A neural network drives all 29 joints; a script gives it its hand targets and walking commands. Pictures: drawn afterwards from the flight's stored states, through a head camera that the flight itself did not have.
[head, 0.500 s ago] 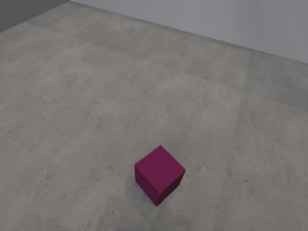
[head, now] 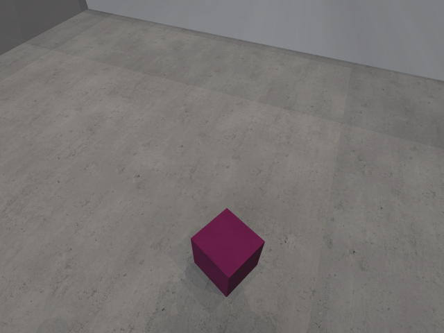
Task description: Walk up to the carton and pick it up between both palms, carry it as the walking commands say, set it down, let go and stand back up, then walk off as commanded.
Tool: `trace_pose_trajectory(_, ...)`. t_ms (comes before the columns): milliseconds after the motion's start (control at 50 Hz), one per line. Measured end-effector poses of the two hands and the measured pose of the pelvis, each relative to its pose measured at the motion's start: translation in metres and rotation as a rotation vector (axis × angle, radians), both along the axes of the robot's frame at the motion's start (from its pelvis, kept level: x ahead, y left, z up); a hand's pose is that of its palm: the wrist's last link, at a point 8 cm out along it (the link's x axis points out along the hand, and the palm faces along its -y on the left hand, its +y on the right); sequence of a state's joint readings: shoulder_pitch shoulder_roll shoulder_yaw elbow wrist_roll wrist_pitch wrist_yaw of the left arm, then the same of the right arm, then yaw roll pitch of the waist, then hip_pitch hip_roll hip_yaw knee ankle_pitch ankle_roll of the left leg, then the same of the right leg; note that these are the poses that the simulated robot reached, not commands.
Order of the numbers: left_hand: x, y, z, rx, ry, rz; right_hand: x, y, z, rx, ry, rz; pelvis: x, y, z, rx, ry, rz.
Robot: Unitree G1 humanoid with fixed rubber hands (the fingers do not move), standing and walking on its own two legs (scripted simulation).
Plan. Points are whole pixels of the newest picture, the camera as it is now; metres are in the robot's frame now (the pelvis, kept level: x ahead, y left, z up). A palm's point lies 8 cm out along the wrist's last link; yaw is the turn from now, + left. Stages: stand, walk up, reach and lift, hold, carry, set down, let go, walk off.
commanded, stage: walk up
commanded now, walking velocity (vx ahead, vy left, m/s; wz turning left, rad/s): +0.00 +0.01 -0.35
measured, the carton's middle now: (226, 252) +0.54 -0.03 -0.64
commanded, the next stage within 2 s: none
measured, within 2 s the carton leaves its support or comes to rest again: neither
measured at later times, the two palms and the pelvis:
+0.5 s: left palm out of the picture +0.00 +0.20 -0.12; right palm out of the picture +0.10 -0.27 -0.14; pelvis +0.01 -0.03 +0.01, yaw -2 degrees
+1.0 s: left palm out of the picture +0.07 +0.27 -0.13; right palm out of the picture +0.08 -0.20 -0.12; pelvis +0.00 +0.02 +0.00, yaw +5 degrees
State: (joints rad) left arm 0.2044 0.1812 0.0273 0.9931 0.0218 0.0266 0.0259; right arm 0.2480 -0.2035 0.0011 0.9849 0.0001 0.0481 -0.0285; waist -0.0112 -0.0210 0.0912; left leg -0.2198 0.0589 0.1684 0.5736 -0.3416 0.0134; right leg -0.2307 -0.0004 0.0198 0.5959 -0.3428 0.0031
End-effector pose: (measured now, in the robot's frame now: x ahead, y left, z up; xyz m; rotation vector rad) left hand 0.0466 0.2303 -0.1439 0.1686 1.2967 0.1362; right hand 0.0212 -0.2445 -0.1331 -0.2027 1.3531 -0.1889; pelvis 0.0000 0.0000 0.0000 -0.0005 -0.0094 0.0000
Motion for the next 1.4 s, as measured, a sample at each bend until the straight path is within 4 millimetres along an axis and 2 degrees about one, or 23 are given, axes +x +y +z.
trace_pose_trajectory(80, 0.003, -0.006, 0.000, -0.002, -0.009, -0.006, 0.002, -0.011, 0.002, -0.014, -0.011, 0.000, 0.001, -0.005, 0.000, 0.004, -0.004, -0.003)
trace_pose_trajectory(160, 0.001, -0.010, 0.007, 0.033, -0.004, -0.007, 0.014, -0.019, -0.006, 0.010, -0.044, 0.008, 0.003, -0.015, -0.002, 0.018, -0.005, -0.011)
trace_pose_trajectory(280, -0.022, -0.026, 0.016, 0.094, 0.064, 0.002, 0.041, -0.030, -0.028, 0.077, -0.085, 0.024, 0.002, -0.036, -0.008, 0.048, 0.028, -0.042)
trace_pose_trajectory(400, -0.041, -0.029, 0.032, 0.112, 0.115, 0.030, 0.059, -0.030, -0.021, 0.110, -0.090, 0.063, 0.004, -0.040, 0.003, 0.059, 0.069, -0.038)
trace_pose_trajectory(540, -0.047, -0.025, 0.021, 0.066, 0.111, 0.064, 0.082, -0.027, -0.005, 0.060, -0.118, 0.120, 0.005, -0.029, 0.004, 0.050, 0.076, -0.020)
trace_pose_trajectory(660, -0.039, 0.000, -0.007, 0.011, 0.062, 0.087, 0.099, -0.004, 0.003, -0.009, -0.178, 0.169, 0.006, 0.002, -0.010, -0.012, 0.041, 0.025)
trace_pose_trajectory(720, -0.021, 0.018, -0.011, 0.007, 0.012, 0.096, 0.092, 0.010, 0.008, -0.015, -0.179, 0.178, 0.005, 0.012, -0.010, -0.027, 0.017, 0.062)
trace_pose_trajectory(820, 0.015, 0.038, 0.004, 0.021, -0.107, 0.088, 0.079, 0.028, 0.016, -0.004, -0.159, 0.180, 0.002, 0.023, 0.000, -0.059, 0.002, 0.094)
trace_pose_trajectory(900, 0.025, 0.046, 0.012, 0.036, -0.123, 0.069, 0.072, 0.038, 0.016, 0.015, -0.154, 0.162, 0.001, 0.027, 0.003, -0.062, 0.010, 0.093)
trace_pose_trajectory(1020, 0.024, 0.040, 0.011, 0.048, -0.096, 0.053, 0.050, 0.038, 0.007, 0.048, -0.118, 0.125, 0.001, 0.020, 0.002, -0.039, 0.025, 0.090)
trace_pose_trajectory(1160, 0.021, 0.018, 0.017, 0.085, -0.090, 0.043, 0.023, 0.014, -0.010, 0.083, -0.051, 0.090, 0.001, -0.003, -0.003, 0.012, 0.023, 0.084)
trace_pose_trajectory(1280, -0.006, 0.000, 0.030, 0.094, -0.049, 0.067, 0.022, -0.004, -0.008, 0.090, -0.025, 0.106, -0.002, -0.015, 0.006, 0.041, 0.034, 0.093)
trace_pose_trajectory(1400, -0.024, -0.004, 0.029, 0.072, -0.029, 0.089, 0.027, -0.005, -0.002, 0.073, -0.031, 0.129, -0.007, -0.012, 0.009, 0.041, 0.044, 0.095)
